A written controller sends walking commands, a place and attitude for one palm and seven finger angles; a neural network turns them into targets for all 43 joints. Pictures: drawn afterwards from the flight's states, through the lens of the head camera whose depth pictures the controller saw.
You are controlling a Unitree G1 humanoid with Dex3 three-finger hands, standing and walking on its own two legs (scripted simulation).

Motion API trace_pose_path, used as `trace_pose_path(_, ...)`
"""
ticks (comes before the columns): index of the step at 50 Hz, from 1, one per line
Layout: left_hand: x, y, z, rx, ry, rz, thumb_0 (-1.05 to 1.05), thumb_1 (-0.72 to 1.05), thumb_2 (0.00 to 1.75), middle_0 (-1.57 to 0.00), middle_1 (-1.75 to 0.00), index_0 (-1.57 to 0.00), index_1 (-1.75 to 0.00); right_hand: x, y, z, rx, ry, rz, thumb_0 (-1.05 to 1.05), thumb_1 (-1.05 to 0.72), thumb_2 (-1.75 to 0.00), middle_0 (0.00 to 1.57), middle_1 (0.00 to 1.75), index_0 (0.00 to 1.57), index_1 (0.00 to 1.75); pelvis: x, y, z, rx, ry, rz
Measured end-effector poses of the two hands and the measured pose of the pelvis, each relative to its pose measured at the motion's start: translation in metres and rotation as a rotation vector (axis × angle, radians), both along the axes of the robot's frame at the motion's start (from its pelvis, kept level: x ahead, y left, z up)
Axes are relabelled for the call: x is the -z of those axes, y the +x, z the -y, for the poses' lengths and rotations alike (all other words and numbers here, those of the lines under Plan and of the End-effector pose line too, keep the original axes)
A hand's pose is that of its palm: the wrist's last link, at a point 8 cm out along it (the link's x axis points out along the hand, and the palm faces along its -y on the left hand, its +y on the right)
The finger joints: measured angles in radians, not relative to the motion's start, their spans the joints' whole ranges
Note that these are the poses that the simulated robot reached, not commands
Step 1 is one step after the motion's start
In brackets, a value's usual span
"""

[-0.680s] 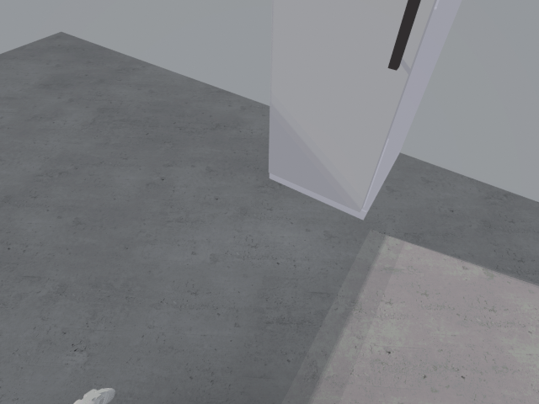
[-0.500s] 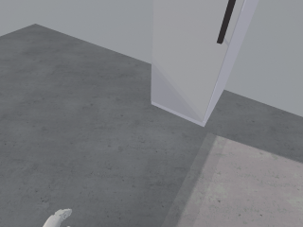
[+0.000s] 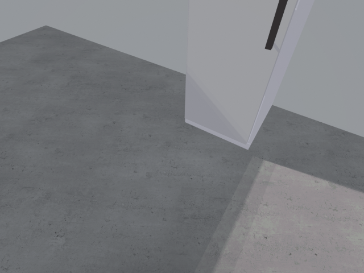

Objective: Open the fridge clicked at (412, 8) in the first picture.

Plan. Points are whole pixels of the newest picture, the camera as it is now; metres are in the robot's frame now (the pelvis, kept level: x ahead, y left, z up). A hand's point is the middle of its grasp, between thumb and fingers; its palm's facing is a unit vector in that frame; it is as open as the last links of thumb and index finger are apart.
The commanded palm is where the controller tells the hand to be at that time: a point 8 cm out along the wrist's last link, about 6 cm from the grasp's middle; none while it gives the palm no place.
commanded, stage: stand and wait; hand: right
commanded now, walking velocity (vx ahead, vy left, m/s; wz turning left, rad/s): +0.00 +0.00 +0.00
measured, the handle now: out of the picture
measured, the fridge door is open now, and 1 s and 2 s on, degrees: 0 0 0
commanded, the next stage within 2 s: look at it before walking up in 0.14 s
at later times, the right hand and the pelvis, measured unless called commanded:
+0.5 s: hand out of the picture +0.06 -0.24 -0.16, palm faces -0.03 +0.94 -0.33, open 7.4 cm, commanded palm none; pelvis -0.01 +0.00 +0.00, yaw +0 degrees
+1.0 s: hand out of the picture +0.06 -0.24 -0.16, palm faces -0.03 +0.95 -0.31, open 7.4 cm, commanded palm none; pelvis +0.00 +0.00 +0.00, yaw +2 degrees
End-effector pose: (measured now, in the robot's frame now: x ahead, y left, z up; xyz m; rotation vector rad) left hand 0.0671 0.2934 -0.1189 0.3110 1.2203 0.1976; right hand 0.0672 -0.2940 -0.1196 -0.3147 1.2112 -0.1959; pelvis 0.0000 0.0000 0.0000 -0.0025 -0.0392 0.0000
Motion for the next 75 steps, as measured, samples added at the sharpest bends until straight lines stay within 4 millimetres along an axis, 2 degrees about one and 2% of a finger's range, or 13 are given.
trace_pose_path(8,0.001,-0.01,0.0,-0.006,-0.009,-0.005,0.0,0.9,0.9,-0.2,-0.3,-0.2,-0.3,-0.002,-0.003,-0.002,-0.007,-0.001,0.008,0.01,-0.9,-0.9,0.2,0.3,0.2,0.3,-0.001,-0.006,-0.001,-0.002,-0.001,0.002)
trace_pose_path(26,0.0,-0.014,0.002,-0.001,-0.012,-0.008,0.0,0.9,0.9,-0.2,-0.3,-0.2,-0.3,0.001,-0.01,-0.006,-0.007,0.014,-0.003,0.01,-0.9,-0.9,0.2,0.3,0.2,0.3,-0.002,-0.011,-0.001,-0.001,0.0,-0.005)
trace_pose_path(46,-0.001,0.004,0.004,0.014,-0.01,0.006,0.0,0.9,0.9,-0.2,-0.3,-0.2,-0.3,0.0,-0.007,-0.002,0.007,0.005,-0.011,0.01,-0.9,-0.9,0.2,0.3,0.2,0.3,-0.002,-0.003,0.0,-0.001,0.0,-0.009)
trace_pose_path(51,0.009,0.0,0.016,-0.02,-0.042,0.008,0.0,0.9,0.9,-0.2,-0.3,-0.2,-0.3,0.01,-0.011,-0.015,0.002,0.039,-0.057,0.0,-0.91,-0.9,0.2,0.3,0.2,0.3,0.003,0.007,-0.001,-0.044,0.002,-0.018)
trace_pose_path(56,0.025,-0.017,0.024,-0.105,-0.09,-0.013,0.0,0.9,0.9,-0.2,-0.3,-0.2,-0.3,0.025,-0.013,-0.037,-0.016,0.088,-0.13,0.0,-0.91,-0.9,0.2,0.3,0.2,0.3,0.012,0.027,-0.007,-0.106,-0.007,-0.03)
trace_pose_path(62,0.047,-0.042,0.02,-0.19,-0.13,-0.125,0.0,0.9,0.9,-0.2,-0.3,-0.2,-0.3,0.035,0.01,-0.073,-0.029,0.119,-0.124,0.01,-0.91,-0.9,0.2,0.3,0.2,0.3,0.024,0.057,-0.025,-0.133,0.013,-0.02)
trace_pose_path(64,0.043,-0.034,0.02,-0.195,-0.134,-0.152,0.0,0.9,0.9,-0.2,-0.3,-0.2,-0.3,0.033,0.013,-0.082,-0.016,0.126,-0.119,0.0,-0.91,-0.9,0.2,0.3,0.2,0.3,0.02,0.068,-0.028,-0.147,0.012,-0.02)
trace_pose_path(67,0.033,-0.002,0.019,-0.21,-0.141,-0.107,0.01,0.9,0.9,-0.2,-0.3,-0.2,-0.3,0.027,0.014,-0.092,-0.024,0.141,-0.175,0.0,-0.91,-0.9,0.2,0.3,0.2,0.3,0.011,0.086,-0.029,-0.173,0.005,-0.028)
trace_pose_path(71,0.02,0.056,0.021,-0.229,-0.148,0.009,0.01,0.9,0.9,-0.19,-0.3,-0.2,-0.3,0.022,0.022,-0.096,-0.045,0.158,-0.262,0.0,-0.91,-0.9,0.2,0.3,0.2,0.3,0.004,0.113,-0.025,-0.209,0.001,-0.045)
trace_pose_path(75,0.012,0.122,0.028,-0.219,-0.146,0.106,0.01,0.9,0.9,-0.19,-0.3,-0.2,-0.3,0.025,0.049,-0.087,-0.055,0.162,-0.309,0.0,-0.9,-0.9,0.2,0.3,0.21,0.3,0.005,0.147,-0.017,-0.242,0.007,-0.054)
